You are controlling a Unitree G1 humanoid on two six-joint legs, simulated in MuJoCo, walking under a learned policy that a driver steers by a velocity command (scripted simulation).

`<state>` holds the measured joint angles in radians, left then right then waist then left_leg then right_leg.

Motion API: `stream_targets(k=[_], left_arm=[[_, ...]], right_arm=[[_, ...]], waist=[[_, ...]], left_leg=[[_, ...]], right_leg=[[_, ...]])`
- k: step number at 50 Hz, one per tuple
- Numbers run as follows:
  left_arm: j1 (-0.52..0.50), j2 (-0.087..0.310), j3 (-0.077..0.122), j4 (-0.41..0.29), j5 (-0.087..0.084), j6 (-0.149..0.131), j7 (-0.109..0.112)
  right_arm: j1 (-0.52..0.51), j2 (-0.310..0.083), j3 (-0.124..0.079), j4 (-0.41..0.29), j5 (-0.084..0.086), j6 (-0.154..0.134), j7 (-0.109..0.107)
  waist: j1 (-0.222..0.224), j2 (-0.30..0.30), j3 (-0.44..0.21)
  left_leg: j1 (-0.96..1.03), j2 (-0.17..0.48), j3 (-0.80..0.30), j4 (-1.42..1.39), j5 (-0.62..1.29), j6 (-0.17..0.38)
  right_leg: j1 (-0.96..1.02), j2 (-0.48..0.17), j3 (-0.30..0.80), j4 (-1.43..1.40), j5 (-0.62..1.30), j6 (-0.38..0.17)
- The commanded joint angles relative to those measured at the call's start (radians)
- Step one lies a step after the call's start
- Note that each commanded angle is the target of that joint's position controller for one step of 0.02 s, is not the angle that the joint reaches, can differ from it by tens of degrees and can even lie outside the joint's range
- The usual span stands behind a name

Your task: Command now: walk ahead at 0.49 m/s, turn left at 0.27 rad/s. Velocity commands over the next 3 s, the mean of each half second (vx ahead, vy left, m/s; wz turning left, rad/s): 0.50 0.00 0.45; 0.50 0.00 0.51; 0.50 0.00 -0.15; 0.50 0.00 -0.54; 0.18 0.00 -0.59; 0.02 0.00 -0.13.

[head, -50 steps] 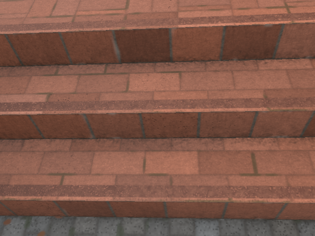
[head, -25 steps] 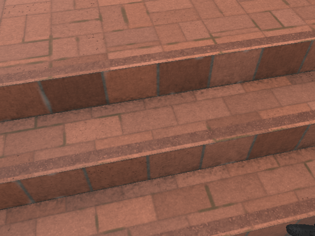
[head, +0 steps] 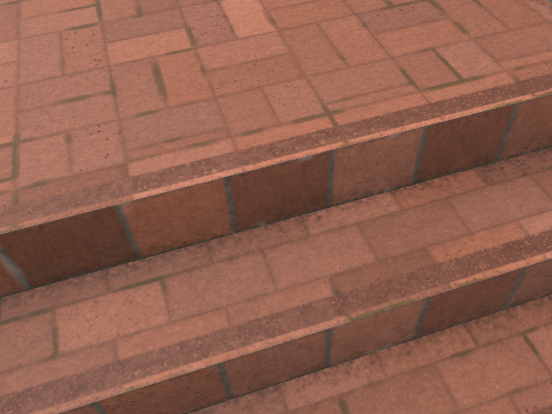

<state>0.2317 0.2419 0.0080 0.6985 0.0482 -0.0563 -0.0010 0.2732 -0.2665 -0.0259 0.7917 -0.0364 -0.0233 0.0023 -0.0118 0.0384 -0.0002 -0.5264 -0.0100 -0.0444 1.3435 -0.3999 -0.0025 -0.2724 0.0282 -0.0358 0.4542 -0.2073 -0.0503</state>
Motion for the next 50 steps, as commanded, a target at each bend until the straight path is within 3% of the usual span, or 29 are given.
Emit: stream_targets(k=[1, 10, 13, 17, 18, 19, 20, 21, 22, 23, 25, 26, 27, 29, 31, 32, 34, 36, 38, 39, 40, 42, 44, 45, 46, 47, 48, 49, 50], left_arm=[[0.092, 0.125, 0.032, 0.0, 0.006, -0.03, -0.001], [0.334, 0.104, 0.028, 0.234, -0.003, -0.075, 0.013], [0.306, 0.076, 0.008, 0.284, -0.02, -0.066, 0.013], [0.252, 0.132, 0.01, 0.267, -0.054, -0.034, 0.055], [0.254, 0.161, 0.011, 0.235, -0.068, -0.03, 0.05], [0.26, 0.238, 0.031, 0.218, -0.065, -0.029, 0.044], [0.198, 0.303, 0.061, 0.188, -0.083, -0.022, 0.023], [0.17, 0.318, 0.073, 0.126, -0.079, -0.035, 0.005], [0.067, 0.193, 0.054, 0.015, -0.054, -0.057, -0.042], [0.073, 0.123, 0.047, -0.009, 0.008, -0.056, -0.058], [0.021, -0.008, 0.013, -0.055, 0.01, -0.034, -0.039], [-0.008, 0.047, 0.024, -0.056, -0.015, -0.034, -0.073], [0.014, 0.045, 0.018, -0.07, -0.005, -0.034, -0.075], [-0.027, -0.027, -0.024, -0.092, -0.002, -0.008, -0.055], [-0.023, 0.022, -0.028, -0.088, -0.022, -0.008, -0.04], [-0.075, 0.003, -0.039, -0.095, -0.032, -0.007, -0.051], [-0.135, -0.079, -0.082, -0.09, -0.012, -0.008, -0.063], [-0.28, -0.055, -0.088, -0.145, -0.019, -0.002, -0.057], [-0.479, -0.026, -0.074, -0.211, -0.025, 0.022, -0.046], [-0.535, -0.075, -0.086, -0.237, -0.006, 0.04, -0.049], [-0.414, -0.112, -0.093, -0.202, 0.012, 0.062, -0.064], [-0.41, -0.005, -0.06, -0.206, -0.001, 0.094, -0.083], [-0.336, 0.032, -0.048, -0.197, -0.01, 0.107, -0.07], [0.005, 0.078, -0.016, -0.072, -0.017, 0.1, -0.056], [0.254, 0.116, -0.004, 0.034, -0.036, 0.098, -0.056], [0.334, 0.135, 0.008, 0.042, 0.021, 0.101, -0.06], [0.281, 0.141, 0.006, 0.118, 0.014, 0.056, -0.053], [0.149, 0.086, 0.005, 0.137, -0.001, 0.02, -0.058], [0.088, -0.071, -0.032, 0.192, 0.005, 0.009, -0.06]], right_arm=[[0.065, -0.039, -0.025, -0.043, -0.011, 0.03, -0.001], [-0.382, 0.118, 0.032, -0.322, -0.002, 0.053, -0.056], [-0.488, 0.144, 0.063, -0.416, -0.006, 0.054, -0.044], [-0.501, 0.176, 0.101, -0.463, 0.003, 0.069, -0.004], [-0.379, 0.141, 0.08, -0.387, 0.017, 0.065, 0.001], [-0.183, 0.08, 0.051, -0.335, 0.023, 0.068, -0.001], [0.005, 0.038, 0.03, -0.286, 0.018, 0.058, 0.01], [0.057, -0.042, -0.005, -0.26, 0.012, 0.044, 0.014], [0.078, -0.186, -0.056, -0.206, 0.007, 0.046, -0.009], [0.017, -0.233, -0.095, -0.208, 0.007, 0.063, -0.034], [-0.052, -0.109, -0.057, -0.123, -0.005, 0.053, -0.024], [0.104, -0.058, -0.019, -0.042, -0.002, -0.012, 0.061], [0.135, -0.036, -0.021, 0.049, -0.011, -0.027, 0.082], [0.107, 0.033, 0.011, 0.159, -0.052, -0.028, 0.106], [-0.034, 0.016, 0.009, 0.124, -0.047, -0.055, 0.111], [0.028, 0.011, 0.01, 0.132, -0.054, -0.07, 0.097], [0.224, 0.041, 0.035, 0.221, -0.089, -0.07, 0.089], [0.29, 0.013, 0.041, 0.246, -0.112, -0.069, 0.112], [0.28, -0.017, 0.036, 0.207, -0.068, -0.084, 0.121], [0.325, -0.002, 0.049, 0.21, -0.054, -0.081, 0.125], [0.159, -0.023, 0.05, 0.145, -0.023, -0.088, 0.137], [0.211, -0.143, 0.022, 0.122, 0.026, -0.132, 0.139], [0.25, -0.212, -0.03, 0.181, 0.037, -0.124, 0.147], [0.251, -0.184, -0.041, 0.188, -0.019, -0.113, 0.156], [0.424, -0.064, -0.012, 0.224, -0.097, -0.099, 0.181], [0.287, -0.08, -0.046, 0.263, -0.039, -0.066, 0.186], [0.151, -0.058, -0.044, 0.207, 0.002, -0.061, 0.173], [0.075, -0.01, -0.027, 0.181, 0.007, -0.066, 0.134], [0.013, -0.019, -0.027, 0.156, -0.009, -0.054, 0.098]], waist=[[0.004, -0.168, -0.03], [0.047, -0.1, 0.095], [0.014, -0.054, 0.145], [0.019, -0.083, 0.026], [-0.017, -0.092, -0.092], [-0.095, -0.235, -0.259], [-0.173, -0.314, -0.399], [-0.202, -0.268, -0.456], [-0.171, 0.164, -0.438], [-0.12, 0.137, -0.489], [-0.013, -0.056, -0.143], [-0.087, 0.059, 0.041], [-0.031, 0.106, -0.03], [0.077, -0.056, -0.008], [0.149, -0.06, -0.047], [0.122, 0.041, -0.052], [0.083, 0.009, -0.009], [0.047, -0.061, -0.015], [-0.007, 0.024, -0.036], [-0.025, 0.076, -0.057], [0.085, 0.132, -0.054], [0.085, 0.152, -0.14], [0.113, 0.208, -0.185], [0.175, 0.075, -0.39], [0.147, -0.232, -0.669], [0.267, -0.399, -0.438], [0.207, -0.191, -0.199], [0.136, -0.057, -0.082], [0.092, 0.084, -0.154]], left_leg=[[-0.163, -0.029, 0.042, 0.388, 0.036, 0.001], [-0.988, -0.008, -0.054, 0.948, -0.17, 0.104], [-0.903, 0.046, 0.035, 0.656, -0.148, 0.095], [-0.361, 0.059, 0.229, 0.078, -0.155, 0.123], [-0.102, -0.042, 0.326, 0.037, -0.179, 0.136], [0.065, -0.117, 0.333, 0.022, -0.154, 0.156], [0.186, -0.141, 0.245, -0.148, -0.11, 0.192], [0.361, -0.126, -0.013, -0.324, -0.113, 0.227], [0.544, 0.151, -0.636, -0.726, -0.082, 0.327], [0.508, 0.225, -0.964, -0.955, -0.114, 0.31], [0.232, 0.185, -0.741, -0.918, -0.206, 0.238], [0.224, 0.13, -0.562, -0.831, 0.103, 0.234], [0.241, 0.139, -0.543, -0.846, 0.241, 0.257], [0.186, 0.108, -0.401, -0.85, 0.219, 0.196], [0.054, 0.08, -0.279, -0.918, 0.192, 0.172], [0.012, 0.049, -0.256, -0.942, 0.217, 0.196], [0.073, 0.041, -0.323, -0.952, 0.048, 0.194], [0.07, 0.03, -0.284, -0.988, 0.065, 0.191], [-0.064, 0.054, -0.313, -1.102, 0.204, 0.251], [-0.073, 0.089, -0.35, -1.148, 0.301, 0.298], [-0.184, 0.124, -0.281, -1.167, 0.712, 0.334], [0.071, 0.207, -0.298, -1.091, 1.587, 0.353], [0.507, 0.264, -0.265, -0.924, 2.048, 0.314], [0.426, 0.204, -0.22, -0.59, 2.11, 0.242], [0.048, 0.106, -0.251, -0.328, 1.488, 0.19], [-0.278, -0.14, -0.279, 0.327, 0.447, 0.097], [-0.54, -0.134, -0.296, 0.631, 0.498, 0.147], [-0.705, -0.11, -0.285, 0.687, 0.483, 0.183], [-0.707, -0.093, -0.284, 0.683, 0.431, 0.225]], right_leg=[[0.045, -0.292, 0.183, -0.176, 0.363, -0.163], [0.319, -0.415, 0.174, -0.316, -0.263, -0.12], [0.162, -0.303, 0.012, -0.387, -0.235, -0.062], [0.098, -0.255, -0.158, -0.533, 0.504, -0.122], [0.117, -0.27, -0.206, -0.363, 1.265, -0.144], [0.221, -0.31, -0.19, -0.114, 1.794, -0.143], [0.317, -0.33, -0.186, 0.163, 1.902, -0.112], [0.14, -0.294, -0.144, 0.452, 1.556, -0.07], [-0.291, -0.048, -0.088, 0.876, 0.282, 0.017], [-0.408, 0.002, 0.142, 1.25, 0.075, 0.011], [-0.603, -0.039, 0.116, 1.482, 0.163, 0.012], [-0.877, 0.088, 0.357, 1.613, 0.224, -0.078], [-0.921, 0.089, 0.343, 1.742, 0.174, -0.115], [-1.079, 0.047, 0.326, 1.72, 0.223, -0.177], [-1.015, -0.031, 0.193, 1.598, 0.227, -0.153], [-1.028, -0.017, 0.105, 1.819, 0.13, -0.132], [-1.18, -0.012, 0.111, 1.92, 0.064, -0.142], [-1.138, -0.051, 0.033, 1.632, 0.15, -0.133], [-0.958, -0.08, -0.089, 1.424, 0.017, -0.056], [-0.875, -0.075, -0.109, 1.361, -0.034, -0.036], [-0.596, -0.034, -0.183, 1.248, -0.06, -0.03], [-0.442, 0.064, -0.239, 0.974, -0.169, 0.022], [-0.463, 0.109, -0.181, 0.52, -0.192, -0.012], [-0.09, 0.038, 0.033, 0.467, 0.081, -0.099], [0.4, -0.176, 0.568, 0.295, 0.188, -0.371], [0.233, -0.346, 1.009, -0.028, -0.152, -0.495], [0.128, -0.298, 0.937, -0.055, -0.431, -0.359], [0.051, -0.303, 0.773, 0.027, -0.35, -0.342], [0.061, -0.298, 0.642, 0.033, -0.157, -0.322]])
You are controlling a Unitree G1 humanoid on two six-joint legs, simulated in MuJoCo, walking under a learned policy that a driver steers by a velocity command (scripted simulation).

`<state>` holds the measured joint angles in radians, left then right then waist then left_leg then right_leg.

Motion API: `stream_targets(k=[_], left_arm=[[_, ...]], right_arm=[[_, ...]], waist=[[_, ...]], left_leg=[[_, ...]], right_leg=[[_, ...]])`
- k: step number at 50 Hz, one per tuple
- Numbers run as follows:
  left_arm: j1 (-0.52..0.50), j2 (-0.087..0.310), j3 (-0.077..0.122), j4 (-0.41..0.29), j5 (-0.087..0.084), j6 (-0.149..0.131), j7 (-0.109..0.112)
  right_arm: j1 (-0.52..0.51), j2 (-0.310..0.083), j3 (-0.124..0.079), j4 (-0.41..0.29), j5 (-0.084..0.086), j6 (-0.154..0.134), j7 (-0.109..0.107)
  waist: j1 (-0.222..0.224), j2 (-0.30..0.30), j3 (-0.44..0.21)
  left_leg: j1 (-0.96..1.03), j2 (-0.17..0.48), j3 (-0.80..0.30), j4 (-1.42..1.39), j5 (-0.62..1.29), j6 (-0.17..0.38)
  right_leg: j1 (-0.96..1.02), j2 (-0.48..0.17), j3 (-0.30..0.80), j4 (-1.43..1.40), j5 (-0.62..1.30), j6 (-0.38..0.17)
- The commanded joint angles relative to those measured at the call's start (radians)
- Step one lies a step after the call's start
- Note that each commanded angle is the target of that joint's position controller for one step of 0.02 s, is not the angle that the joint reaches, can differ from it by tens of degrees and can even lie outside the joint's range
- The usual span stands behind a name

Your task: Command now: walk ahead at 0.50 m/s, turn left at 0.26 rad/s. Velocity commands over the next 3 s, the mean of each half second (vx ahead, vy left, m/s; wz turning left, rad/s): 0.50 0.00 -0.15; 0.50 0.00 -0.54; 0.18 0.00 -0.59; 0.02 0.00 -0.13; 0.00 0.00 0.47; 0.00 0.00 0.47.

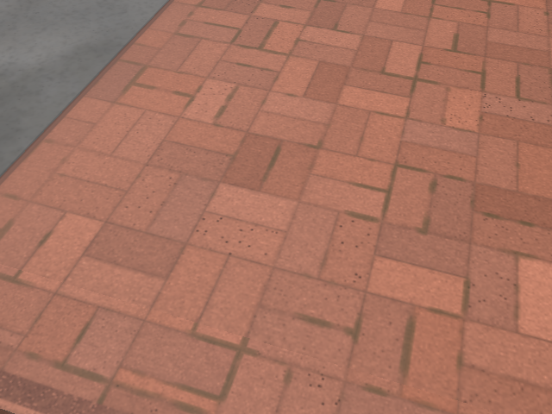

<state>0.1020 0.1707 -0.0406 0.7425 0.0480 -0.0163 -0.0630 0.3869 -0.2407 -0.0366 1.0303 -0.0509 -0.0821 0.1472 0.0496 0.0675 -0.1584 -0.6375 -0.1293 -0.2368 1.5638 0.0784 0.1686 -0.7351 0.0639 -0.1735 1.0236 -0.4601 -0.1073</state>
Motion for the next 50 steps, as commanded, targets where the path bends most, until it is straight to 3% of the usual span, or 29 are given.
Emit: stream_targets(k=[1, 3, 6, 7, 8, 10, 11, 12, 13, 14, 15, 17, 19, 20, 21, 22, 23, 25, 27, 32, 35, 38, 40, 43, 46, 47, 48, 49, 50], left_arm=[[0.191, -0.099, -0.012, 0.205, -0.002, -0.04, 0.0], [0.175, -0.148, -0.019, 0.277, -0.004, -0.058, 0.009], [0.226, -0.085, 0.001, 0.315, 0.072, -0.061, -0.005], [0.302, -0.051, 0.009, 0.331, 0.086, -0.059, -0.005], [0.309, -0.062, 0.007, 0.346, 0.097, -0.061, -0.007], [0.411, -0.048, -0.003, 0.386, 0.106, -0.067, 0.001], [0.479, -0.021, -0.004, 0.407, 0.102, -0.073, -0.015], [0.564, 0.003, 0.002, 0.42, 0.098, -0.076, -0.023], [0.534, 0.004, 0.0, 0.416, 0.083, -0.074, -0.054], [0.447, -0.004, -0.004, 0.36, 0.036, -0.087, -0.065], [0.467, 0.05, 0.001, 0.351, 0.007, -0.113, -0.074], [0.508, 0.141, 0.021, 0.346, -0.015, -0.147, -0.071], [0.451, 0.248, 0.086, 0.329, -0.004, -0.14, -0.063], [0.586, 0.126, 0.065, 0.33, 0.045, -0.145, -0.065], [0.567, -0.001, 0.046, 0.319, 0.053, -0.127, -0.067], [0.472, 0.017, 0.07, 0.346, 0.008, -0.106, -0.074], [0.421, 0.0, 0.077, 0.341, 0.004, -0.109, -0.063], [0.31, -0.017, 0.064, 0.284, 0.017, -0.113, -0.033], [0.216, -0.051, 0.047, 0.244, 0.016, -0.074, -0.019], [0.044, -0.022, 0.054, 0.181, 0.022, -0.076, -0.048], [-0.082, 0.054, 0.071, 0.128, 0.012, -0.094, -0.059], [-0.159, 0.039, 0.07, 0.117, -0.014, -0.076, -0.062], [-0.195, 0.031, 0.072, 0.105, -0.015, -0.061, -0.053], [-0.218, 0.039, 0.085, 0.095, -0.003, -0.058, -0.021], [-0.156, 0.116, 0.124, 0.094, -0.029, -0.084, 0.008], [-0.066, 0.172, 0.151, 0.107, -0.03, -0.098, 0.029], [0.121, 0.212, 0.161, 0.128, -0.02, -0.098, 0.06], [0.344, 0.249, 0.168, 0.18, -0.003, -0.086, 0.08], [0.439, 0.259, 0.184, 0.245, -0.004, -0.09, 0.073]], right_arm=[[-0.127, -0.011, 0.005, -0.123, -0.011, 0.015, -0.068], [-0.167, 0.079, 0.04, -0.163, -0.01, 0.037, -0.085], [-0.3, 0.103, 0.081, -0.219, 0.019, 0.036, -0.081], [-0.371, 0.128, 0.099, -0.232, 0.021, 0.032, -0.072], [-0.42, 0.124, 0.109, -0.269, 0.027, 0.029, -0.078], [-0.521, 0.102, 0.126, -0.311, 0.027, 0.022, -0.087], [-0.625, 0.04, 0.123, -0.36, 0.02, 0.034, -0.09], [-0.718, 0.026, 0.12, -0.398, 0.022, 0.052, -0.092], [-0.864, 0.063, 0.133, -0.452, 0.007, 0.086, -0.086], [-0.835, 0.098, 0.141, -0.447, -0.007, 0.104, -0.071], [-0.812, 0.082, 0.133, -0.449, -0.002, 0.108, -0.055], [-0.744, 0.012, 0.107, -0.403, -0.008, 0.097, -0.056], [-0.435, -0.04, 0.073, -0.324, -0.016, 0.075, -0.07], [-0.237, -0.069, 0.067, -0.26, 0.026, 0.07, -0.073], [0.029, -0.117, 0.043, -0.174, -0.013, 0.075, -0.092], [0.082, -0.157, 0.014, -0.11, -0.006, 0.044, -0.096], [-0.042, -0.169, 0.016, -0.089, 0.017, 0.003, -0.106], [-0.206, -0.007, 0.04, -0.057, 0.025, -0.014, -0.109], [-0.273, 0.162, 0.075, -0.032, 0.01, -0.011, -0.125], [-0.312, 0.119, 0.05, -0.073, -0.015, -0.059, -0.151], [-0.233, 0.028, 0.043, -0.065, -0.041, -0.063, -0.156], [-0.073, -0.053, 0.024, -0.024, -0.044, -0.06, -0.132], [-0.039, -0.076, 0.013, -0.011, -0.041, -0.067, -0.119], [-0.001, -0.068, -0.003, -0.018, -0.01, -0.061, -0.123], [-0.019, -0.108, -0.029, -0.041, -0.007, -0.032, -0.143], [0.028, -0.086, -0.023, -0.036, -0.032, -0.033, -0.147], [0.129, -0.001, 0.004, -0.061, -0.043, -0.048, -0.16], [0.05, 0.014, 0.023, -0.112, -0.042, -0.059, -0.141], [-0.089, -0.021, 0.007, -0.145, 0.004, -0.048, -0.112]], waist=[[-0.015, 0.012, -0.025], [-0.087, -0.009, 0.046], [-0.087, -0.024, 0.136], [-0.061, -0.144, 0.14], [-0.076, -0.104, 0.142], [-0.042, -0.085, 0.156], [-0.006, -0.03, 0.122], [0.039, -0.116, 0.118], [0.027, -0.17, 0.136], [-0.012, -0.191, 0.122], [-0.041, -0.249, 0.088], [-0.078, -0.256, 0.03], [-0.171, -0.286, -0.124], [-0.151, -0.011, -0.375], [-0.234, 0.192, -0.437], [-0.261, 0.199, -0.232], [-0.19, 0.1, -0.054], [-0.091, -0.11, -0.043], [-0.012, -0.138, -0.019], [0.034, -0.048, 0.086], [-0.007, -0.041, 0.055], [-0.061, -0.015, 0.098], [-0.064, -0.013, 0.135], [-0.063, -0.001, 0.145], [-0.013, 0.008, 0.111], [-0.008, 0.017, 0.038], [-0.01, -0.104, -0.178], [0.078, -0.233, -0.295], [0.126, -0.183, -0.226]], left_leg=[[-0.587, 0.048, -0.091, 0.491, -0.064, 0.084], [-0.692, 0.085, -0.013, 0.458, -0.205, 0.101], [-0.777, 0.15, 0.126, 0.416, -0.259, 0.114], [-0.804, 0.156, 0.214, 0.629, -0.329, 0.11], [-0.85, 0.183, 0.197, 0.607, -0.334, 0.12], [-0.955, 0.213, 0.195, 0.526, -0.34, 0.117], [-0.911, 0.247, 0.233, 0.262, -0.213, 0.093], [-0.879, 0.258, 0.271, 0.193, -0.184, 0.075], [-0.612, 0.265, 0.301, 0.068, -0.285, 0.056], [-0.325, 0.239, 0.375, -0.001, -0.316, 0.025], [-0.166, 0.174, 0.416, 0.001, -0.344, -0.005], [-0.141, 0.085, 0.444, -0.281, -0.476, -0.029], [0.154, 0.095, 0.312, -0.406, -0.259, 0.027], [0.618, 0.253, -0.066, -0.549, -0.207, 0.151], [0.788, 0.441, -0.492, -0.902, -0.392, 0.216], [0.514, 0.468, -0.651, -1.07, -0.737, 0.189], [0.307, 0.446, -0.531, -1.073, -0.85, 0.135], [0.267, 0.478, -0.295, -1.033, -0.523, 0.144], [0.234, 0.458, -0.126, -1.069, -0.277, 0.073], [0.192, 0.385, 0.274, -1.294, -0.151, 0.031], [0.324, 0.33, 0.454, -1.348, 0.02, -0.01], [0.454, 0.372, 0.505, -1.411, 0.162, 0.001], [0.61, 0.416, 0.498, -1.409, 0.26, 0.018], [0.817, 0.444, 0.508, -1.343, 0.443, 0.013], [0.867, 0.426, 0.545, -1.16, 0.653, -0.018], [0.733, 0.397, 0.541, -1.032, 0.643, -0.064], [0.388, 0.347, 0.527, -0.766, 0.399, -0.168], [0.104, 0.171, 0.479, -0.53, -0.448, -0.258], [-0.09, 0.11, 0.289, -0.329, -0.645, -0.242]], right_leg=[[0.506, -0.311, 0.659, -0.551, 0.244, -0.223], [0.485, -0.226, 0.416, -0.597, 0.243, -0.146], [0.359, -0.187, 0.283, -0.718, 0.152, -0.114], [0.343, -0.191, 0.301, -0.768, 0.198, -0.152], [0.35, -0.201, 0.313, -0.769, 0.166, -0.131], [0.458, -0.209, 0.335, -0.774, 0.222, -0.12], [0.491, -0.222, 0.347, -0.799, 0.236, -0.11], [0.488, -0.23, 0.365, -0.843, 0.286, -0.121], [0.277, -0.28, 0.345, -0.993, 0.368, -0.142], [0.105, -0.269, 0.287, -1.023, 0.448, -0.16], [0.093, -0.279, 0.281, -0.986, 0.836, -0.183], [0.474, -0.31, 0.273, -0.853, 1.471, -0.151], [0.618, -0.302, 0.228, -0.553, 1.766, -0.037], [0.251, -0.223, 0.291, -0.261, 1.391, -0.025], [0.033, -0.058, 0.357, 0.073, 0.435, -0.025], [-0.093, -0.031, 0.46, 0.657, 0.432, -0.013], [-0.184, -0.058, 0.445, 0.866, 0.481, -0.007], [-0.259, -0.077, 0.399, 1.024, 0.416, -0.03], [-0.274, -0.129, 0.395, 0.906, 0.436, -0.069], [-0.228, -0.193, 0.306, 0.63, 0.37, -0.068], [-0.163, -0.211, 0.231, 0.236, 0.488, -0.029], [-0.029, -0.176, 0.161, -0.051, 0.434, 0.021], [-0.061, -0.16, 0.157, -0.179, 0.429, 0.017], [-0.025, -0.109, 0.128, -0.332, 0.347, 0.03], [0.19, 0.002, 0.069, -0.553, 0.407, -0.013], [0.438, 0.027, 0.096, -0.469, 0.503, -0.063], [0.927, -0.08, 0.257, -0.302, 0.743, -0.204], [1.232, -0.247, 0.627, -0.483, 0.826, -0.323], [1.269, -0.311, 0.738, -0.606, 0.884, -0.29]])
Over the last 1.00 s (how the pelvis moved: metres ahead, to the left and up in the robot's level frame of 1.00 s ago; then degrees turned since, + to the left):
0.49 0.19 0.27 31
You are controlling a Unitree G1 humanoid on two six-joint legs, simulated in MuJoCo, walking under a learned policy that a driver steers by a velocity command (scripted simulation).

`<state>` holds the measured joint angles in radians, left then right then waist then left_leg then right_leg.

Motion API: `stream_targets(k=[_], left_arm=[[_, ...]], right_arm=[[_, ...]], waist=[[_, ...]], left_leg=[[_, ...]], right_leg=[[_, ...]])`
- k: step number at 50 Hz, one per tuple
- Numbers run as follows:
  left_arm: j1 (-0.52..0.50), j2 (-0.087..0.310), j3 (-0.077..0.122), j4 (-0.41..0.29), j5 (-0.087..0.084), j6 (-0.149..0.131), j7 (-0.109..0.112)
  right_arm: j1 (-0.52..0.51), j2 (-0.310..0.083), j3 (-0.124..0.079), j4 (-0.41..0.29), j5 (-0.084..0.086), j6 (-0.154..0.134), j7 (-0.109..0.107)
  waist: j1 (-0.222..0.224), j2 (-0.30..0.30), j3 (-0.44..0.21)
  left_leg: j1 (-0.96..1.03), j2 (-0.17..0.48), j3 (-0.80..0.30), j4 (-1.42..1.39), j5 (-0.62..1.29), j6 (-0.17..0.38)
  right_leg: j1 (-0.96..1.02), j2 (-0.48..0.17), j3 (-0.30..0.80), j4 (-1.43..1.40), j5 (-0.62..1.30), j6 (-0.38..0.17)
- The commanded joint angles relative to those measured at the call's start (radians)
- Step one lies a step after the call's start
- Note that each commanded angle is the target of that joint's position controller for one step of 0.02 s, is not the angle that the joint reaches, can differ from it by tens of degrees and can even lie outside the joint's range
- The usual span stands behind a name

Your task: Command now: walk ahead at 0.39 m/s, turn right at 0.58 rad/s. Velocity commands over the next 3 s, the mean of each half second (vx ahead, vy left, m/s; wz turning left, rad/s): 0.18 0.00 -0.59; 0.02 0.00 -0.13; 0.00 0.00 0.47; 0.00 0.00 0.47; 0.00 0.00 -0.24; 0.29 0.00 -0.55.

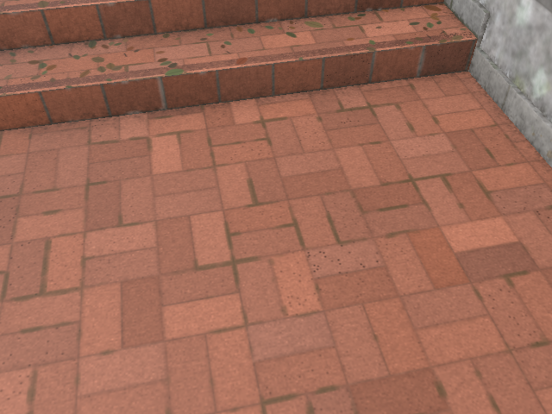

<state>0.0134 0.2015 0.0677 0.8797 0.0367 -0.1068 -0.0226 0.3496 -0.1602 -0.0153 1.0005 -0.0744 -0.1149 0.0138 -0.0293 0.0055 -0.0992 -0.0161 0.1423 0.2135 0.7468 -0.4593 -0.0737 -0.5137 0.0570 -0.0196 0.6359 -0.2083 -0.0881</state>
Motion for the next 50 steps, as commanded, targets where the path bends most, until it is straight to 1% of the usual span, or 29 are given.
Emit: stream_targets(k=[1, 2, 3, 4, 5, 7, 8, 11, 13, 17, 18, 19, 20, 21, 22, 23, 24, 27, 30, 34, 36, 37, 38, 39, 40, 41, 44, 46, 50], left_arm=[[0.452, 0.25, 0.097, 0.099, -0.008, -0.012, 0.035], [0.357, 0.208, 0.09, 0.078, -0.02, -0.018, 0.037], [0.287, 0.147, 0.074, 0.058, -0.031, -0.021, 0.031], [0.204, 0.101, 0.057, 0.038, -0.036, -0.019, 0.016], [0.161, 0.069, 0.045, 0.013, -0.027, -0.017, 0.002], [0.153, 0.083, 0.047, -0.02, -0.021, -0.026, -0.009], [0.126, 0.141, 0.042, -0.061, -0.058, 0.016, 0.024], [0.219, 0.213, 0.061, -0.096, -0.038, 0.074, 0.063], [0.247, 0.207, 0.06, -0.109, -0.046, 0.091, 0.071], [0.197, 0.154, 0.054, -0.157, -0.071, 0.099, 0.076], [0.187, 0.13, 0.049, -0.17, -0.068, 0.098, 0.077], [0.224, 0.058, 0.031, -0.18, -0.057, 0.094, 0.076], [0.347, 0.026, 0.023, -0.19, -0.05, 0.089, 0.079], [0.425, 0.126, 0.037, -0.202, -0.053, 0.087, 0.07], [0.379, 0.199, 0.055, -0.197, -0.055, 0.101, 0.067], [0.309, 0.219, 0.063, -0.198, -0.054, 0.12, 0.067], [0.274, 0.205, 0.064, -0.205, -0.053, 0.135, 0.072], [0.242, 0.113, 0.038, -0.243, -0.054, 0.138, 0.066], [0.201, 0.073, 0.01, -0.268, -0.044, 0.128, 0.065], [0.206, 0.106, 0.01, -0.269, -0.038, 0.132, 0.052], [0.246, 0.105, 0.013, -0.252, -0.031, 0.138, 0.044], [0.252, 0.135, 0.017, -0.265, -0.019, 0.141, 0.045], [0.273, 0.213, 0.029, -0.278, -0.007, 0.144, 0.052], [0.232, 0.21, 0.027, -0.278, 0.013, 0.139, 0.042], [0.166, 0.149, 0.011, -0.293, 0.02, 0.121, 0.04], [0.112, 0.115, 0.002, -0.285, 0.017, 0.106, 0.041], [0.067, 0.123, 0.007, -0.273, -0.007, 0.089, 0.053], [0.107, 0.134, 0.016, -0.261, -0.015, 0.096, 0.062], [0.156, 0.175, 0.04, -0.246, -0.031, 0.121, 0.078]], right_arm=[[-0.172, -0.115, -0.024, -0.155, 0.04, -0.012, 0.028], [-0.194, -0.15, -0.039, -0.172, 0.023, -0.012, 0.012], [-0.18, -0.136, -0.042, -0.171, 0.01, -0.015, 0.001], [-0.16, -0.068, -0.026, -0.176, 0.007, -0.013, -0.011], [-0.16, -0.039, -0.023, -0.179, 0.01, -0.01, -0.023], [-0.138, -0.072, -0.038, -0.186, 0.021, -0.005, -0.035], [-0.257, -0.182, -0.076, -0.24, 0.115, -0.004, -0.076], [-0.307, -0.096, -0.052, -0.248, 0.08, 0.013, -0.09], [-0.323, -0.111, -0.059, -0.25, 0.087, 0.029, -0.085], [-0.317, -0.162, -0.079, -0.266, 0.08, 0.037, -0.074], [-0.28, -0.182, -0.088, -0.258, 0.071, 0.031, -0.074], [-0.203, -0.222, -0.097, -0.251, 0.054, 0.029, -0.079], [-0.195, -0.256, -0.095, -0.274, 0.025, 0.041, -0.087], [-0.197, -0.257, -0.102, -0.281, 0.039, 0.044, -0.086], [-0.263, -0.19, -0.086, -0.319, 0.053, 0.047, -0.089], [-0.291, -0.152, -0.075, -0.326, 0.055, 0.058, -0.09], [-0.31, -0.152, -0.071, -0.33, 0.053, 0.071, -0.09], [-0.307, -0.178, -0.073, -0.318, 0.044, 0.09, -0.083], [-0.297, -0.18, -0.072, -0.313, 0.057, 0.099, -0.076], [-0.242, -0.208, -0.074, -0.294, 0.071, 0.113, -0.068], [-0.204, -0.192, -0.067, -0.276, 0.083, 0.118, -0.064], [-0.165, -0.17, -0.06, -0.26, 0.083, 0.114, -0.06], [-0.154, -0.104, -0.04, -0.279, 0.045, 0.103, -0.047], [-0.207, -0.127, -0.051, -0.305, 0.059, 0.093, -0.054], [-0.24, -0.177, -0.064, -0.294, 0.064, 0.097, -0.055], [-0.212, -0.176, -0.07, -0.269, 0.07, 0.107, -0.053], [-0.155, -0.177, -0.078, -0.228, 0.066, 0.127, -0.057], [-0.167, -0.171, -0.074, -0.247, 0.083, 0.125, -0.053], [-0.2, -0.163, -0.064, -0.289, 0.09, 0.128, -0.042]], waist=[[0.2, -0.091, -0.117], [0.146, -0.094, -0.077], [0.095, -0.06, -0.072], [0.029, -0.02, -0.067], [-0.008, 0.021, -0.058], [-0.028, 0.004, -0.061], [-0.027, 0.041, 0.099], [0.01, -0.061, 0.027], [0.025, -0.101, -0.036], [-0.007, -0.108, -0.03], [-0.026, -0.099, -0.032], [-0.027, -0.001, -0.107], [0.037, 0.214, -0.139], [0.072, 0.333, -0.225], [0.057, 0.24, -0.182], [0.038, 0.149, -0.125], [0.038, 0.105, -0.087], [0.048, 0.097, -0.022], [0.035, 0.128, -0.054], [0.019, 0.174, -0.06], [0.041, 0.161, -0.038], [0.039, 0.11, -0.029], [0.007, -0.139, -0.053], [0.035, -0.308, -0.014], [0.032, -0.227, 0.045], [0.005, -0.205, 0.067], [-0.01, -0.157, 0.087], [0.015, -0.14, 0.064], [0.059, -0.147, 0.031]], left_leg=[[-0.815, -0.123, -0.257, 0.591, -0.067, 0.024], [-0.772, -0.083, -0.291, 0.643, -0.051, 0.035], [-0.697, -0.057, -0.312, 0.626, -0.024, 0.048], [-0.597, -0.039, -0.309, 0.592, 0.006, 0.058], [-0.536, -0.035, -0.294, 0.553, -0.003, 0.05], [-0.528, -0.051, -0.271, 0.456, 0.042, 0.017], [-0.598, -0.064, -0.263, 0.34, 0.068, 0.005], [-0.462, -0.151, -0.234, 0.042, 0.303, 0.01], [-0.39, -0.192, -0.251, -0.042, 0.383, -0.003], [-0.316, -0.179, -0.319, -0.258, 0.409, 0.0], [-0.238, -0.146, -0.308, -0.331, 0.477, 0.018], [-0.043, 0.024, -0.426, -0.325, 0.651, 0.088], [0.13, 0.244, -0.699, -0.325, 0.94, 0.246], [0.1, 0.373, -0.916, -0.379, 0.764, 0.363], [0.043, 0.304, -0.823, -0.383, 0.603, 0.359], [-0.045, 0.224, -0.666, -0.383, 0.477, 0.315], [-0.131, 0.168, -0.588, -0.4, 0.395, 0.286], [-0.28, 0.065, -0.411, -0.438, 0.463, 0.274], [-0.26, 0.061, -0.359, -0.432, 0.513, 0.295], [-0.255, 0.092, -0.382, -0.407, 0.425, 0.304], [-0.323, 0.063, -0.359, -0.36, 0.33, 0.251], [-0.408, 0.035, -0.336, -0.313, 0.224, 0.176], [-0.554, -0.072, -0.208, -0.069, 0.027, 0.08], [-0.552, -0.11, -0.213, -0.027, -0.087, 0.053], [-0.488, -0.078, -0.258, 0.055, -0.036, 0.039], [-0.473, -0.083, -0.256, 0.079, 0.021, 0.034], [-0.434, -0.086, -0.245, 0.168, 0.055, 0.01], [-0.472, -0.094, -0.233, 0.164, 0.011, 0.003], [-0.509, -0.097, -0.197, 0.112, -0.055, 0.003]], right_leg=[[0.897, -0.287, 0.495, -0.236, 0.733, -0.251], [0.719, -0.278, 0.42, -0.234, 0.796, -0.255], [0.553, -0.274, 0.385, -0.25, 0.829, -0.272], [0.385, -0.266, 0.354, -0.275, 0.865, -0.281], [0.277, -0.258, 0.334, -0.306, 0.87, -0.283], [0.22, -0.23, 0.303, -0.338, 0.819, -0.27], [0.12, -0.229, 0.343, -0.327, 0.704, -0.21], [0.053, -0.142, 0.29, -0.302, 0.574, -0.142], [0.083, -0.127, 0.315, -0.276, 0.459, -0.119], [0.168, -0.105, 0.436, -0.158, 0.201, -0.071], [0.147, -0.059, 0.418, -0.078, 0.144, -0.039], [0.04, 0.016, 0.334, 0.152, -0.089, 0.014], [-0.178, 0.143, 0.228, 0.356, -0.491, 0.067], [-0.213, 0.043, 0.203, 0.555, -0.486, 0.107], [-0.227, -0.008, 0.176, 0.657, -0.402, 0.134], [-0.226, -0.035, 0.15, 0.7, -0.318, 0.147], [-0.203, -0.046, 0.133, 0.722, -0.271, 0.15], [-0.1, -0.038, 0.065, 0.63, -0.203, 0.149], [0.012, -0.06, 0.037, 0.359, -0.216, 0.152], [0.173, -0.052, 0.005, 0.06, -0.125, 0.127], [0.318, -0.024, -0.02, -0.147, -0.032, 0.079], [0.409, -0.083, 0.062, -0.206, 0.013, 0.04], [0.516, -0.302, 0.311, -0.242, 0.168, -0.031], [0.285, -0.429, 0.426, -0.339, 0.078, -0.164], [0.212, -0.369, 0.376, -0.371, -0.029, -0.158], [0.187, -0.32, 0.304, -0.362, -0.055, -0.115], [0.185, -0.273, 0.195, -0.311, 0.159, -0.085], [0.281, -0.292, 0.183, -0.263, 0.303, -0.111], [0.413, -0.361, 0.217, -0.209, 0.442, -0.158]])
Over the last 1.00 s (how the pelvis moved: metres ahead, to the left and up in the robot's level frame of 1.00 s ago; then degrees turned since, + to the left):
0.59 -0.05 0.24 -25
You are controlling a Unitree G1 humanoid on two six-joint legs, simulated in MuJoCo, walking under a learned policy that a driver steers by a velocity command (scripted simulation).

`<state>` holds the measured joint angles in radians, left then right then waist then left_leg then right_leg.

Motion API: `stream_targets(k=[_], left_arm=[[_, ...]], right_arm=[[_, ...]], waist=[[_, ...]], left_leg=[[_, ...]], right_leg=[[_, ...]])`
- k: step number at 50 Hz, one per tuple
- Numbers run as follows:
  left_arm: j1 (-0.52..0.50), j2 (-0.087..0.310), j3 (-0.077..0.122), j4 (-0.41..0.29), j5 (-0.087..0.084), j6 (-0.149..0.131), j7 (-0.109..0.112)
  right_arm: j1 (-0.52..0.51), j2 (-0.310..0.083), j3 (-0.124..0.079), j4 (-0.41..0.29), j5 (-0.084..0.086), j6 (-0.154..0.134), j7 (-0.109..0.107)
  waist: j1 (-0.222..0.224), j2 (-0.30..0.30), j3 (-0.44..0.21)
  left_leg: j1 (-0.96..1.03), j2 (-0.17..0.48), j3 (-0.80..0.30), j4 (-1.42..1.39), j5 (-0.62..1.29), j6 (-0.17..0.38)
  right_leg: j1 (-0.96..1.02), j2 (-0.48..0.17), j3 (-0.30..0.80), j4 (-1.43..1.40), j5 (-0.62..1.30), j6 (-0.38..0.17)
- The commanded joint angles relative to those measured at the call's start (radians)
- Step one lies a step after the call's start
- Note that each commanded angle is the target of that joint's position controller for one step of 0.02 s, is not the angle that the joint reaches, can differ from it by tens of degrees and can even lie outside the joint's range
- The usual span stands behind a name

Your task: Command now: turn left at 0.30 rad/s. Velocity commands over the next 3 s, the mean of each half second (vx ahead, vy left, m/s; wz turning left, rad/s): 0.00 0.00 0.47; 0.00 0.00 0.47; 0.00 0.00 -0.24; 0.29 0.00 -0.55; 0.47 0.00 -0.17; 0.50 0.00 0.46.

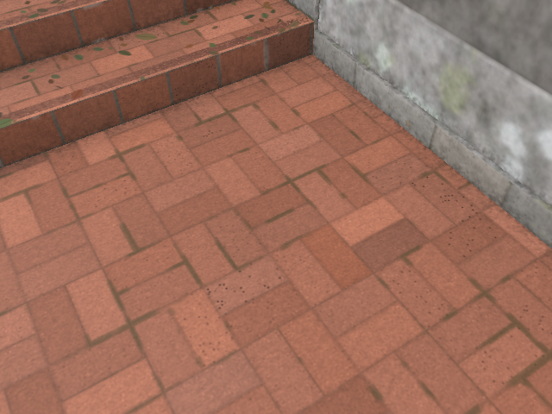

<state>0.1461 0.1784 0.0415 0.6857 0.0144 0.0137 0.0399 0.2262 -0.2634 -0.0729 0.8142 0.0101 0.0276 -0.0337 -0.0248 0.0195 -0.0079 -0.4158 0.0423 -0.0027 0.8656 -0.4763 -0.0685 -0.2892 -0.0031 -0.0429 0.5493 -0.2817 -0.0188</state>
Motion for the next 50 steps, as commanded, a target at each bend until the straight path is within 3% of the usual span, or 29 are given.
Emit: stream_targets(k=[1, 3, 5, 6, 7, 8, 9, 10, 11, 12, 16, 22, 26, 29, 30, 31, 32, 33, 34, 35, 36, 38, 40, 42, 45, 47, 48, 49, 50], left_arm=[[0.016, 0.206, 0.07, -0.053, -0.01, 0.006, 0.019], [-0.01, 0.216, 0.077, -0.055, -0.021, 0.015, 0.024], [0.001, 0.212, 0.081, -0.039, -0.042, 0.02, 0.027], [0.029, 0.179, 0.079, -0.04, -0.029, 0.018, 0.026], [-0.043, 0.119, 0.057, -0.105, 0.007, 0.008, 0.026], [-0.141, 0.139, 0.06, -0.129, 0.003, -0.003, 0.027], [-0.126, 0.162, 0.067, -0.117, -0.016, -0.005, 0.021], [-0.1, 0.166, 0.073, -0.095, -0.016, -0.003, 0.022], [-0.094, 0.179, 0.078, -0.089, -0.008, 0.0, 0.025], [-0.084, 0.186, 0.082, -0.089, -0.003, 0.0, 0.028], [-0.072, 0.156, 0.068, -0.097, -0.011, -0.011, 0.025], [-0.099, 0.159, 0.059, -0.11, -0.019, -0.03, 0.012], [-0.08, 0.172, 0.062, -0.11, -0.028, -0.051, -0.003], [-0.005, 0.176, 0.068, -0.088, -0.029, -0.066, -0.015], [0.024, 0.208, 0.079, -0.082, -0.021, -0.067, -0.015], [0.032, 0.267, 0.089, -0.097, -0.002, -0.058, -0.008], [0.022, 0.302, 0.096, -0.097, 0.034, -0.053, -0.014], [-0.012, 0.255, 0.086, -0.122, 0.03, -0.055, -0.011], [-0.059, 0.205, 0.071, -0.135, 0.019, -0.052, -0.004], [-0.089, 0.188, 0.063, -0.148, 0.008, -0.047, 0.001], [-0.096, 0.183, 0.058, -0.15, -0.004, -0.044, 0.005], [-0.058, 0.19, 0.054, -0.147, 0.001, -0.036, 0.014], [-0.006, 0.209, 0.058, -0.133, 0.006, -0.028, 0.017], [-0.004, 0.238, 0.066, -0.129, 0.001, -0.02, 0.011], [0.01, 0.266, 0.07, -0.117, -0.017, -0.013, -0.005], [-0.004, 0.253, 0.061, -0.11, -0.034, -0.009, -0.01], [0.027, 0.225, 0.05, -0.091, -0.041, -0.011, -0.012], [0.076, 0.185, 0.034, -0.072, -0.027, -0.021, -0.018], [0.096, 0.112, 0.007, -0.095, 0.028, -0.034, -0.031]], right_arm=[[-0.069, -0.063, -0.006, -0.108, 0.008, -0.012, 0.01], [-0.034, -0.063, -0.006, -0.111, 0.007, -0.009, 0.022], [0.024, -0.073, -0.01, -0.105, -0.004, -0.009, 0.031], [0.055, -0.145, -0.032, -0.111, -0.016, -0.01, 0.024], [0.059, -0.261, -0.06, -0.132, -0.021, -0.011, 0.015], [0.112, -0.231, -0.049, -0.149, -0.055, -0.029, 0.019], [0.071, -0.206, -0.04, -0.158, -0.057, -0.042, 0.017], [0.001, -0.192, -0.04, -0.176, -0.034, -0.045, 0.009], [-0.05, -0.173, -0.033, -0.192, -0.011, -0.042, 0.002], [-0.072, -0.157, -0.025, -0.202, -0.001, -0.038, -0.004], [-0.036, -0.157, -0.027, -0.217, -0.005, -0.025, -0.012], [-0.053, -0.19, -0.044, -0.25, -0.007, -0.009, -0.007], [-0.084, -0.195, -0.048, -0.27, 0.001, 0.002, 0.005], [-0.126, -0.185, -0.046, -0.285, 0.019, 0.012, 0.005], [-0.115, -0.159, -0.04, -0.29, 0.019, 0.013, 0.002], [-0.063, -0.099, -0.025, -0.291, 0.006, 0.011, 0.007], [-0.085, -0.149, -0.042, -0.319, 0.014, -0.004, 0.01], [-0.066, -0.224, -0.068, -0.296, 0.0, -0.014, 0.015], [-0.054, -0.242, -0.078, -0.267, 0.009, -0.009, 0.021], [-0.033, -0.217, -0.075, -0.24, 0.01, 0.003, 0.019], [-0.032, -0.19, -0.066, -0.237, 0.012, 0.012, 0.021], [-0.071, -0.14, -0.046, -0.258, 0.021, 0.015, 0.027], [-0.133, -0.103, -0.025, -0.289, 0.014, 0.01, 0.027], [-0.141, -0.073, -0.006, -0.3, 0.001, 0.004, 0.033], [-0.116, -0.088, -0.003, -0.296, 0.002, -0.001, 0.041], [-0.039, -0.088, -0.007, -0.267, 0.001, -0.002, 0.046], [-0.007, -0.091, -0.009, -0.255, -0.004, -0.003, 0.045], [0.011, -0.123, -0.012, -0.266, -0.012, -0.004, 0.039], [0.022, -0.21, -0.024, -0.292, -0.027, -0.001, 0.024]], waist=[[0.053, -0.169, -0.067], [0.029, -0.175, -0.077], [-0.003, -0.15, -0.078], [0.011, 0.009, -0.089], [0.009, 0.312, -0.05], [-0.075, 0.237, -0.111], [-0.044, 0.136, -0.097], [-0.009, 0.075, -0.084], [0.007, 0.061, -0.069], [0.021, 0.066, -0.076], [0.019, 0.084, -0.096], [0.0, 0.134, -0.083], [-0.002, 0.156, -0.097], [0.048, 0.147, -0.105], [0.048, 0.11, -0.123], [0.012, -0.108, -0.152], [0.004, -0.352, -0.078], [0.001, -0.244, -0.074], [-0.01, -0.172, -0.061], [-0.019, -0.129, -0.045], [-0.008, -0.132, -0.027], [0.02, -0.146, -0.018], [0.055, -0.16, -0.039], [0.06, -0.184, -0.073], [0.063, -0.218, -0.088], [0.021, -0.207, -0.09], [0.008, -0.187, -0.084], [0.014, -0.106, -0.113], [0.057, 0.187, -0.157]], left_leg=[[-0.087, -0.003, 0.032, -0.035, -0.023, 0.004], [-0.009, -0.024, 0.068, -0.151, 0.054, 0.031], [0.128, -0.052, 0.073, -0.376, 0.27, 0.086], [0.262, 0.046, -0.113, -0.448, 0.512, 0.145], [0.366, 0.288, -0.459, -0.484, 0.852, 0.327], [0.373, 0.354, -0.553, -0.524, 0.85, 0.446], [0.368, 0.31, -0.471, -0.511, 0.761, 0.414], [0.346, 0.245, -0.396, -0.497, 0.681, 0.351], [0.327, 0.213, -0.363, -0.498, 0.651, 0.313], [0.295, 0.184, -0.332, -0.497, 0.665, 0.297], [0.293, 0.134, -0.314, -0.494, 0.618, 0.292], [0.222, 0.114, -0.416, -0.489, 0.43, 0.293], [0.23, 0.108, -0.507, -0.46, 0.49, 0.295], [0.2, 0.058, -0.516, -0.402, 0.516, 0.248], [0.119, 0.02, -0.485, -0.349, 0.389, 0.203], [-0.031, -0.083, -0.341, -0.131, 0.042, 0.142], [-0.237, -0.193, -0.164, 0.071, -0.199, 0.077], [-0.254, -0.11, -0.163, 0.28, -0.148, 0.033], [-0.244, -0.094, -0.147, 0.354, -0.071, 0.01], [-0.24, -0.082, -0.127, 0.403, -0.01, -0.011], [-0.262, -0.075, -0.113, 0.447, 0.04, -0.027], [-0.263, -0.057, -0.06, 0.399, 0.102, -0.042], [-0.248, -0.043, -0.041, 0.263, 0.096, -0.049], [-0.144, -0.027, -0.016, 0.109, 0.041, -0.041], [-0.012, -0.039, 0.034, -0.083, 0.032, -0.014], [0.121, -0.057, 0.057, -0.313, 0.192, 0.024], [0.219, -0.069, 0.054, -0.454, 0.288, 0.053], [0.365, 0.007, -0.063, -0.491, 0.441, 0.084], [0.494, 0.263, -0.341, -0.459, 0.777, 0.175]], right_leg=[[0.189, -0.306, 0.235, -0.116, 0.533, -0.227], [0.169, -0.299, 0.199, -0.086, 0.538, -0.206], [0.104, -0.252, 0.127, -0.009, 0.397, -0.125], [-0.045, -0.174, 0.032, 0.177, 0.191, -0.031], [-0.361, 0.004, -0.067, 0.403, -0.255, 0.082], [-0.422, 0.022, 0.083, 0.599, -0.423, 0.087], [-0.443, -0.001, 0.124, 0.682, -0.352, 0.084], [-0.447, -0.015, 0.132, 0.686, -0.26, 0.086], [-0.454, -0.024, 0.137, 0.662, -0.193, 0.092], [-0.417, -0.023, 0.134, 0.66, -0.14, 0.101], [-0.376, 0.008, 0.115, 0.546, -0.056, 0.119], [-0.253, 0.035, 0.126, 0.286, -0.075, 0.114], [-0.163, 0.058, 0.134, 0.146, -0.101, 0.091], [0.004, 0.06, 0.112, -0.126, 0.061, 0.058], [0.126, -0.019, 0.156, -0.176, 0.147, 0.026], [0.254, -0.24, 0.349, -0.193, 0.291, -0.067], [0.199, -0.398, 0.573, -0.235, 0.451, -0.24], [0.173, -0.418, 0.544, -0.236, 0.407, -0.284], [0.139, -0.347, 0.43, -0.224, 0.344, -0.237], [0.121, -0.279, 0.339, -0.211, 0.291, -0.19], [0.115, -0.255, 0.289, -0.21, 0.297, -0.181], [0.112, -0.219, 0.203, -0.223, 0.291, -0.18], [0.161, -0.223, 0.19, -0.214, 0.309, -0.197], [0.158, -0.231, 0.164, -0.193, 0.343, -0.204], [0.135, -0.258, 0.17, -0.169, 0.38, -0.217], [0.102, -0.251, 0.16, -0.114, 0.376, -0.188], [0.057, -0.228, 0.14, -0.08, 0.335, -0.142], [-0.034, -0.186, 0.102, -0.011, 0.195, -0.056], [-0.214, -0.085, -0.004, 0.208, -0.214, 0.054]])
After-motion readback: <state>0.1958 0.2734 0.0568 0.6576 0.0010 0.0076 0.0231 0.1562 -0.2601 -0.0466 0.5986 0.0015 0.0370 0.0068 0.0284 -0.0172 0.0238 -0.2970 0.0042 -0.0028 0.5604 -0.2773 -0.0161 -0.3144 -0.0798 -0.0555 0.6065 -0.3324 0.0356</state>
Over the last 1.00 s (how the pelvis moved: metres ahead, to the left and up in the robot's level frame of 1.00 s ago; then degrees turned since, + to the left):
0.14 0.01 0.01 -20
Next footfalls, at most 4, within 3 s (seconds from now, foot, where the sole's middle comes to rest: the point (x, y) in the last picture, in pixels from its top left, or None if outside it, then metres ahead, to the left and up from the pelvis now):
0.12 left None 0.01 0.12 -0.77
0.60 right None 0.06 -0.08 -0.77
0.98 left None -0.08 0.15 -0.77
1.42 right None -0.01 -0.07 -0.77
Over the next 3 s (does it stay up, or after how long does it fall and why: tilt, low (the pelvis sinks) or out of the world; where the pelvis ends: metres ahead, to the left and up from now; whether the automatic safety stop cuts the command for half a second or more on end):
stays up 0.56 0.06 -0.01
